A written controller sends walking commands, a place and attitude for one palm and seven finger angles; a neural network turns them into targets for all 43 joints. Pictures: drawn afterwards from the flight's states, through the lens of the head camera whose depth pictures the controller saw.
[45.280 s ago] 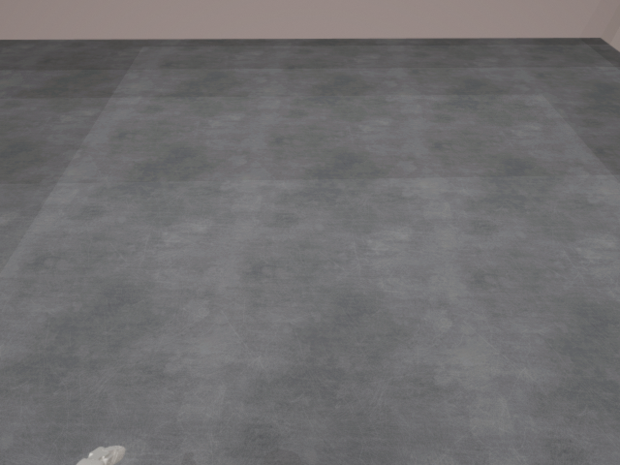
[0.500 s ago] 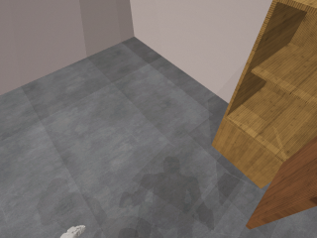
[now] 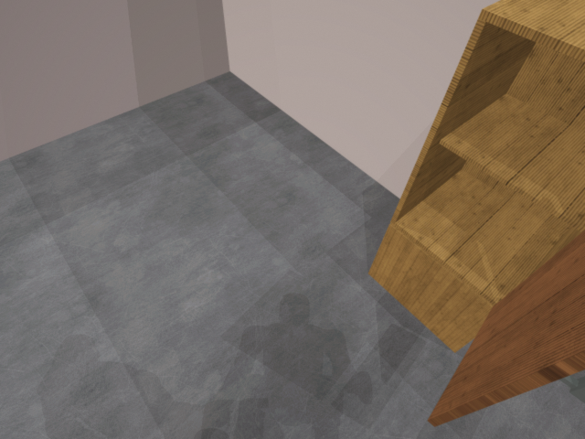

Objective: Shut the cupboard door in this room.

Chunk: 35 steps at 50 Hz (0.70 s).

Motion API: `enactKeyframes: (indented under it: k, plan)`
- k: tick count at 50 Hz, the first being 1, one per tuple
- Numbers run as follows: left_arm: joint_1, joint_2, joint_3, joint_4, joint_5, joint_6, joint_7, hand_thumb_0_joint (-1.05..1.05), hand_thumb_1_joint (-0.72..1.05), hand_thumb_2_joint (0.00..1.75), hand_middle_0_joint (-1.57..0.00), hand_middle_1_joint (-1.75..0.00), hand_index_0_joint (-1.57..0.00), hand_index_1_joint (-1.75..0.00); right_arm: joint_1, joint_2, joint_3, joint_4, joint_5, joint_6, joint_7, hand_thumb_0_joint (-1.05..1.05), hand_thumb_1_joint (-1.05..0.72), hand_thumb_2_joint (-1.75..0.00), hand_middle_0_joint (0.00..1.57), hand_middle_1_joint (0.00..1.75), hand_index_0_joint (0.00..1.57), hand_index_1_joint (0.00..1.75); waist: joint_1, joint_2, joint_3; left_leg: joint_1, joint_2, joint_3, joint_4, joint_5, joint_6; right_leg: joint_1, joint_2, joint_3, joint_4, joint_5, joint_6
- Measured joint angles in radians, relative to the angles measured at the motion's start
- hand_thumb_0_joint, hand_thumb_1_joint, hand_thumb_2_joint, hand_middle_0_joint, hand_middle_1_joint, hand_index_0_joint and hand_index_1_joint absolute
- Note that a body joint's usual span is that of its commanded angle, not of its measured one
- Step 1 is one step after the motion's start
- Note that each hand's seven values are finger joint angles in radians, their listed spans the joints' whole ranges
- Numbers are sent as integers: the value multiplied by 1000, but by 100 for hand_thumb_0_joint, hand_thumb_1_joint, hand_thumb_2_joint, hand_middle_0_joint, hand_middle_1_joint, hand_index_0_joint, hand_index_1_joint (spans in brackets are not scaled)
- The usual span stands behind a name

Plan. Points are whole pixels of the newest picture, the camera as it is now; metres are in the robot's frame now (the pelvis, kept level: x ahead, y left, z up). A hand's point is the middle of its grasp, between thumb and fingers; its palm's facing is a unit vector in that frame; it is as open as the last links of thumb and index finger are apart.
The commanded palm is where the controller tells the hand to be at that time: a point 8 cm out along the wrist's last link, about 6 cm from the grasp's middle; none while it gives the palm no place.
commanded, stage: turn or walk to find it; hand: left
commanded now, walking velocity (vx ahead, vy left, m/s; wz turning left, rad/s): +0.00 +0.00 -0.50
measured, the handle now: out of the picture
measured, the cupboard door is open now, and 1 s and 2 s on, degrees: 97 97 97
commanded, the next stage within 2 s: stand and wait in 0.54 s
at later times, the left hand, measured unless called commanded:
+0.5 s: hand out of the picture +0.12 +0.15 -0.17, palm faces -0.04 -0.97 -0.23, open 7.4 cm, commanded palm none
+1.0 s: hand out of the picture -0.01 +0.10 -0.17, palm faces +0.08 -0.98 -0.18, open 7.4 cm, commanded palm none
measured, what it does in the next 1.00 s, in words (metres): steps on the spot: right foot, then left foot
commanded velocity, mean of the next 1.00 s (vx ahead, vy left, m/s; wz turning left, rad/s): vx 0.00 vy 0.00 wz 0.14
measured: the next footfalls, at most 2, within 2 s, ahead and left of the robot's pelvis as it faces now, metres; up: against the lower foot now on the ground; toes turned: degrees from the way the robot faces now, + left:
right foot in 0.18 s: +0.02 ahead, -0.16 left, +0.00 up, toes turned -5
left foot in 0.46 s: +0.05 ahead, +0.09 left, +0.00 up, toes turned +4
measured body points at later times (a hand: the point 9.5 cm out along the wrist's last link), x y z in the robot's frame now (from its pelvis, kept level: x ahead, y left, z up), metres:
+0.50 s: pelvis +0.01 -0.04 -0.01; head +0.03 -0.03 +0.44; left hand +0.12 +0.20 -0.15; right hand +0.01 -0.30 -0.15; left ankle +0.02 +0.09 -0.74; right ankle +0.00 -0.14 -0.74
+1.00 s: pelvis +0.02 -0.06 +0.00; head +0.05 -0.06 +0.45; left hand -0.02 +0.16 -0.16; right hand +0.07 -0.29 -0.16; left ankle +0.01 +0.09 -0.74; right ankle -0.02 -0.16 -0.74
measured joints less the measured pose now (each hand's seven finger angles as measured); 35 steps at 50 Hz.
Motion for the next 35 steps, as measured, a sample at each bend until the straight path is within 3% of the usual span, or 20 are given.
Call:
enactKeyframes:
  k: [4,8,9,12,15,19,23,26,29,32,35]
  plan:
    - [-35,12,12,-41,5,2,-11,1,91,90,-20,-30,-20,-30,8,-4,-10,-9,-9,10,6,1,-90,-90,20,29,20,30,-2,25,14,3,37,28,18,-10,-17,-29,-37,-34,39,-6,17]
    - [-63,26,15,-83,8,-16,-19,1,91,90,-20,-30,-20,-30,17,-28,-25,-20,-8,19,15,1,-91,-90,21,29,20,30,-14,58,24,-19,85,61,107,-63,-48,27,-50,-74,-156,116,18]
    - [-65,34,14,-94,10,-27,-20,1,91,90,-20,-30,-20,-30,25,-35,-27,-25,-5,20,18,1,-91,-90,21,30,20,30,-18,59,20,-43,94,66,160,-87,-54,47,-52,-80,-218,182,-1]
    - [-99,25,7,-99,12,-52,-2,1,91,90,-20,-30,-20,-30,24,-71,-33,-22,7,41,13,1,-91,-90,21,29,20,30,-35,96,31,-153,69,-40,411,-223,-36,25,-28,-91,-172,149,-50]
    - [-123,16,-6,-101,15,-57,9,0,91,90,-20,-30,-20,-30,31,-90,-28,-4,7,41,14,1,-91,-90,20,29,20,30,-46,93,29,-209,25,-80,510,-209,-19,50,-23,-87,-217,161,-57]
    - [-157,24,-23,-95,16,-65,5,1,90,90,-20,-30,-20,-30,61,-96,-12,17,8,23,24,1,-91,-90,20,29,20,30,-62,66,16,-175,3,-74,327,-154,-13,91,-29,-99,-282,190,-59]
    - [-176,25,-31,-91,2,-63,11,0,90,90,-21,-30,-21,-30,107,-86,2,39,5,15,28,1,-91,-90,20,29,20,30,-75,45,-11,-103,-2,-66,101,21,-14,110,-34,-136,-275,173,-48]
    - [-175,25,-30,-82,-5,-43,14,0,90,90,-21,-30,-21,-30,133,-52,11,53,-1,18,32,1,-91,-90,20,29,20,30,-73,6,-32,-96,-24,-72,89,37,0,112,-55,-137,-254,136,-19]
    - [-167,19,-32,-73,-5,-30,10,0,90,90,-20,-30,-20,-30,150,-20,17,50,-4,16,29,1,-91,-90,20,29,20,30,-76,-1,-47,-96,-37,-94,43,50,3,93,-48,-94,-195,59,2]
    - [-151,8,-37,-64,-8,-39,9,0,90,90,-20,-30,-20,-30,147,0,21,51,-4,11,24,1,-91,-90,20,29,20,30,-68,11,-44,-97,-44,-115,5,80,-5,119,-45,-66,-261,95,10]
    - [-118,-9,-45,-36,-7,-58,15,0,90,90,-20,-30,-20,-30,130,-4,15,60,4,11,16,2,-92,-90,20,29,20,30,-61,41,-35,-97,-36,-131,14,76,-22,159,-35,-74,-342,179,-22]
